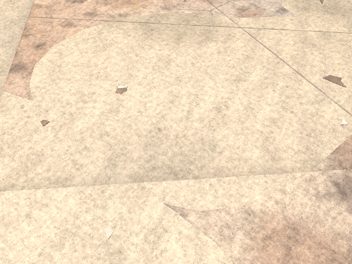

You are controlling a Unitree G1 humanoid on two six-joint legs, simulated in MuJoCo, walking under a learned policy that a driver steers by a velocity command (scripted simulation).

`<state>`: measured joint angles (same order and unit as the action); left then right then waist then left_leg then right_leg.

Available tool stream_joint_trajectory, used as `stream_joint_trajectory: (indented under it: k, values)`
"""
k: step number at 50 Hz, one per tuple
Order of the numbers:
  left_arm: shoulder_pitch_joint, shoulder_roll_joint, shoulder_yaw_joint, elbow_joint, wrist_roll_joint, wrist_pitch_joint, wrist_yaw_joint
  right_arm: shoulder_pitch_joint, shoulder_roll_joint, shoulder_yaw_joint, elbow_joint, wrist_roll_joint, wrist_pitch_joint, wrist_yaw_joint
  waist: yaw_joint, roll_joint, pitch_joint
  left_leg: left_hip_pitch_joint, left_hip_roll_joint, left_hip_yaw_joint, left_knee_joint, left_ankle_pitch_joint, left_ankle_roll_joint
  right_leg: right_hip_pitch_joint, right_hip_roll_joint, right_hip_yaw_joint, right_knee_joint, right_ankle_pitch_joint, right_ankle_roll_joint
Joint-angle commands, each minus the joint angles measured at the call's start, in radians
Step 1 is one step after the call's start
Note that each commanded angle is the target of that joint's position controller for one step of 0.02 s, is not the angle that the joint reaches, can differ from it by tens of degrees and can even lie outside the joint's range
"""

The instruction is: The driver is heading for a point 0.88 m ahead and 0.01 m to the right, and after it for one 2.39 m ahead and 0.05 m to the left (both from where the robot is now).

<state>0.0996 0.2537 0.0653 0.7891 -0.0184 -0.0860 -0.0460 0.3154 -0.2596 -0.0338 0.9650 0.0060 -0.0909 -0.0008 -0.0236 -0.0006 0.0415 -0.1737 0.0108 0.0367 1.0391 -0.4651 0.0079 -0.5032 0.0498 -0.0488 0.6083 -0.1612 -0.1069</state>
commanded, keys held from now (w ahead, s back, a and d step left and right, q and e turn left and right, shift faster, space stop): w+e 0.24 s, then w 0.54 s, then w+q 0.22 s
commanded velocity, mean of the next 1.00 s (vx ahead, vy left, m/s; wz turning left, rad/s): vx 0.50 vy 0.00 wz -0.20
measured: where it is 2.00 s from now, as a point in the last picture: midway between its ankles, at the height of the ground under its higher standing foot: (197, 158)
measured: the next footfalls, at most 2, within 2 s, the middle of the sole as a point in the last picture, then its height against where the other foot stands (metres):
left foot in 0.42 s outside the picture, level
right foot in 0.94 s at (234, 207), level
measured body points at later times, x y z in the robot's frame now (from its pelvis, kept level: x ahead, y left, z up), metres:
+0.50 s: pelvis +0.30 +0.03 +0.01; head +0.32 +0.02 +0.46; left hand +0.38 +0.29 -0.12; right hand +0.44 -0.26 -0.08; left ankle +0.40 +0.11 -0.72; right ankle +0.12 -0.07 -0.66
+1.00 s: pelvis +0.54 -0.07 +0.01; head +0.58 -0.09 +0.46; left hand +0.82 +0.11 -0.05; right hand +0.47 -0.34 -0.13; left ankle +0.42 +0.10 -0.67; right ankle +0.61 -0.20 -0.72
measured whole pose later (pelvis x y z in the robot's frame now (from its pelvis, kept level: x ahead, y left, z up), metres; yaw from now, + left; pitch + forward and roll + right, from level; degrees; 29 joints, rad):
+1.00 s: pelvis +0.54 -0.07 +0.01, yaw -10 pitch +3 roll +0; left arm 0.03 0.24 0.04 0.65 0.00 -0.11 -0.03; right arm 0.42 -0.28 -0.05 0.90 0.02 -0.06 0.00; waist -0.08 0.01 0.02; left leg -0.19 0.00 -0.07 0.84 -0.48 0.02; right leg -0.47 -0.01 -0.03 0.55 -0.14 -0.03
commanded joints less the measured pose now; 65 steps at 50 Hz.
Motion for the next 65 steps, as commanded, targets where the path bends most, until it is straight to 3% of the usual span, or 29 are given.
stream_joint_trajectory:
  k: [1,2,3,7,12,16,19,21,22,23,24,25,26,28,31,37,42,45,46,47,48,49,50,52,53,55,58,62,65]
  values:
    - [0.240,0.149,0.043,-0.012,0.007,-0.002,0.017,-0.101,-0.141,-0.017,-0.149,0.033,-0.086,0.014,0.109,-0.038,-0.210,-0.638,0.049,-0.140,0.315,0.083,0.045,0.706,-0.319,0.599,-0.319,0.002,-0.225]
    - [0.168,0.121,0.034,-0.036,0.012,-0.003,0.015,-0.111,-0.138,-0.024,-0.147,0.013,-0.082,0.007,0.064,0.021,-0.145,-0.572,0.078,-0.132,0.227,0.124,0.036,0.543,-0.285,0.509,-0.338,0.115,-0.209]
    - [0.129,0.101,0.026,-0.053,0.020,-0.004,0.016,-0.095,-0.144,-0.034,-0.150,0.001,-0.067,0.002,0.025,0.015,-0.126,-0.489,0.104,-0.137,0.169,0.146,0.028,0.440,-0.252,0.448,-0.362,0.180,-0.198]
    - [0.153,0.150,0.038,-0.062,0.008,-0.004,0.036,-0.120,-0.096,-0.034,-0.187,-0.023,-0.025,-0.008,-0.003,-0.019,-0.065,-0.442,0.099,-0.097,-0.039,0.234,-0.038,0.266,-0.199,0.337,-0.412,0.284,-0.202]
    - [0.238,0.170,0.046,-0.053,-0.002,0.011,0.058,-0.318,-0.062,-0.022,-0.254,-0.015,-0.028,-0.003,0.071,-0.069,-0.039,-0.370,0.022,-0.078,-0.425,0.551,-0.054,0.222,-0.127,0.281,-0.383,0.165,-0.122]
    - [0.301,0.145,0.038,-0.025,-0.006,0.015,0.060,-0.373,-0.086,-0.025,-0.283,-0.004,-0.041,0.016,0.101,-0.090,-0.042,-0.349,0.015,-0.093,-0.527,0.576,-0.028,0.336,-0.182,0.342,-0.321,0.106,-0.105]
    - [0.302,0.156,0.041,-0.021,0.003,0.025,0.064,-0.351,-0.119,-0.036,-0.290,-0.005,-0.056,0.027,0.077,-0.116,-0.041,-0.318,0.009,-0.081,-0.569,0.446,0.016,0.435,-0.228,0.399,-0.245,0.180,-0.090]
    - [0.277,0.128,0.029,-0.035,0.008,0.030,0.062,-0.180,-0.164,-0.060,-0.250,-0.016,-0.064,0.021,-0.009,-0.109,-0.139,-0.069,0.019,-0.075,-0.597,0.452,0.080,0.421,-0.159,0.356,-0.058,0.371,-0.051]
    - [0.288,0.092,0.011,-0.056,0.024,0.028,0.060,-0.015,-0.222,-0.076,-0.231,-0.025,-0.064,0.016,-0.068,-0.007,-0.282,0.212,0.177,-0.238,-0.552,0.489,0.156,0.265,-0.089,0.285,0.220,0.213,-0.012]
    - [0.438,0.027,-0.008,-0.049,-0.008,0.013,0.055,0.115,-0.286,-0.101,-0.176,-0.017,-0.047,0.023,-0.037,0.309,-0.403,0.547,0.371,-0.671,-0.635,0.267,0.323,-0.110,0.054,0.181,0.561,-0.275,0.065]
    - [0.410,0.104,0.001,-0.037,-0.021,0.005,0.056,0.123,-0.198,-0.079,-0.175,0.012,-0.042,0.030,-0.062,0.246,-0.341,0.532,0.388,-0.811,-0.726,0.025,0.305,-0.262,0.013,0.244,0.685,-0.412,0.062]
    - [0.280,0.161,0.015,-0.062,-0.022,0.003,0.056,0.056,-0.143,-0.063,-0.190,0.013,-0.038,0.027,-0.077,0.132,-0.189,0.400,0.350,-0.679,-0.745,0.008,0.256,-0.314,-0.030,0.238,0.713,-0.325,0.058]
    - [0.206,0.152,0.013,-0.082,-0.009,0.003,0.056,-0.013,-0.129,-0.053,-0.207,0.001,-0.030,0.027,-0.052,0.046,-0.112,0.259,0.308,-0.556,-0.763,0.109,0.232,-0.284,-0.077,0.189,0.678,-0.246,0.060]
    - [0.184,0.125,0.016,-0.095,0.011,0.002,0.053,-0.070,-0.097,-0.040,-0.210,-0.017,-0.027,0.029,0.003,0.062,-0.056,0.094,0.238,-0.424,-0.810,0.283,0.221,-0.202,-0.139,0.164,0.557,-0.162,0.065]
    - [0.197,0.079,0.007,-0.093,0.009,0.011,0.051,-0.051,-0.113,-0.044,-0.191,-0.007,-0.032,0.029,0.020,0.096,-0.057,0.034,0.205,-0.312,-0.860,0.430,0.234,-0.159,-0.157,0.121,0.441,-0.126,0.082]
    - [0.014,0.044,-0.011,-0.143,0.011,0.001,0.042,0.021,-0.162,-0.055,-0.151,0.011,-0.013,0.011,-0.033,0.073,-0.026,0.037,0.168,-0.160,-0.889,0.526,0.200,-0.133,-0.145,0.077,0.083,0.172,0.103]
    - [-0.139,0.059,-0.008,-0.205,-0.002,-0.016,0.016,0.111,-0.170,-0.052,-0.106,0.021,0.010,0.008,-0.072,0.072,0.017,0.103,0.203,-0.194,-0.835,0.501,0.186,-0.093,-0.101,0.067,-0.071,0.189,0.092]
    - [-0.082,0.101,0.009,-0.201,-0.001,-0.034,0.008,0.098,-0.198,-0.062,-0.102,0.022,0.026,0.000,-0.013,0.096,-0.014,0.132,0.222,-0.229,-0.746,0.566,0.160,0.041,-0.075,0.063,-0.131,0.113,0.065]
    - [0.014,0.131,0.026,-0.174,0.003,-0.036,0.014,0.080,-0.196,-0.060,-0.106,0.022,0.027,-0.002,0.043,0.089,-0.065,0.106,0.186,-0.207,-0.652,0.661,0.137,0.193,-0.063,0.050,-0.163,0.116,0.043]
    - [0.166,0.186,0.049,-0.142,0.017,-0.037,0.025,0.069,-0.159,-0.046,-0.121,0.011,0.023,-0.001,0.112,0.060,-0.181,0.003,0.131,-0.169,-0.457,0.629,0.104,0.439,-0.133,0.104,-0.124,0.146,-0.001]
    - [0.301,0.279,0.072,-0.133,0.039,-0.031,0.036,0.120,-0.071,-0.019,-0.156,-0.001,0.008,0.000,0.138,-0.126,-0.347,-0.321,0.010,-0.086,-0.098,0.314,0.039,0.815,-0.380,0.402,-0.118,0.100,-0.110]
    - [0.341,0.254,0.066,-0.116,0.030,-0.019,0.032,0.179,-0.050,-0.007,-0.158,0.016,-0.007,0.002,0.125,-0.317,-0.459,-0.515,-0.039,-0.128,0.129,-0.122,0.023,0.913,-0.492,0.711,-0.237,-0.074,-0.191]
    - [0.309,0.176,0.043,-0.114,0.023,-0.016,0.032,0.123,-0.154,-0.039,-0.156,0.038,-0.007,0.002,0.134,-0.204,-0.329,-0.589,0.016,-0.178,0.221,-0.070,0.026,0.808,-0.456,0.633,-0.272,-0.148,-0.151]
    - [0.191,0.117,0.022,-0.112,0.020,-0.016,0.027,0.029,-0.154,-0.049,-0.174,0.030,0.007,-0.003,0.086,-0.101,-0.147,-0.562,0.083,-0.143,0.188,0.078,0.021,0.553,-0.382,0.399,-0.335,-0.038,-0.106]
    - [0.141,0.089,0.015,-0.109,0.022,-0.021,0.023,0.025,-0.142,-0.055,-0.172,0.022,0.021,-0.004,0.054,-0.107,-0.101,-0.520,0.112,-0.149,0.142,0.124,0.019,0.460,-0.347,0.315,-0.374,0.015,-0.094]
    - [0.094,0.087,0.022,-0.094,0.025,-0.035,0.019,0.039,-0.095,-0.052,-0.174,0.028,0.050,-0.001,0.016,-0.109,-0.058,-0.449,0.134,-0.147,0.091,0.173,0.012,0.350,-0.327,0.219,-0.443,0.060,-0.092]
    - [0.099,0.124,0.040,-0.060,0.028,-0.047,0.027,-0.002,-0.073,-0.053,-0.206,0.018,0.068,0.001,0.003,-0.066,-0.033,-0.488,0.137,-0.160,-0.002,0.288,0.000,0.348,-0.328,0.113,-0.479,0.178,-0.107]
    - [0.123,0.131,0.047,-0.028,0.029,-0.050,0.046,-0.061,-0.090,-0.067,-0.219,0.021,0.052,0.022,0.016,-0.033,-0.019,-0.528,0.127,-0.179,-0.137,0.547,0.007,0.414,-0.306,-0.017,-0.454,0.236,-0.081]
    - [0.119,0.151,0.052,-0.021,0.021,-0.028,0.067,-0.184,-0.060,-0.055,-0.267,0.004,0.041,0.043,0.050,-0.028,0.040,-0.468,0.105,-0.089,-0.354,0.681,0.010,0.370,-0.271,-0.137,-0.390,0.303,-0.040]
